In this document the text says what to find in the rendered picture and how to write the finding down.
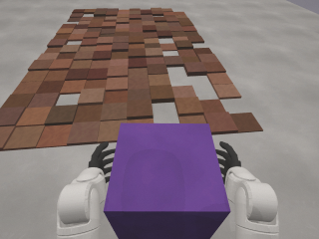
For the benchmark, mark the right robot hand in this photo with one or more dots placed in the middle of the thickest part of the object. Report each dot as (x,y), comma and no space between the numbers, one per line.
(231,158)

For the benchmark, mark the left robot forearm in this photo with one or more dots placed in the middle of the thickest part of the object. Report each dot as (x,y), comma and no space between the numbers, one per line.
(78,206)

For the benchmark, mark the left robot hand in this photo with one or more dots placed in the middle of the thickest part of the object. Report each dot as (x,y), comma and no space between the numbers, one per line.
(98,156)

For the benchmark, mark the carton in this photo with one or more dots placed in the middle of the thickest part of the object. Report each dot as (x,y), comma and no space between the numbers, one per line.
(165,182)

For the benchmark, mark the right robot forearm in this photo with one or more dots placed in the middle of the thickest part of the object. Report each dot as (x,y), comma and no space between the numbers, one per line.
(255,205)

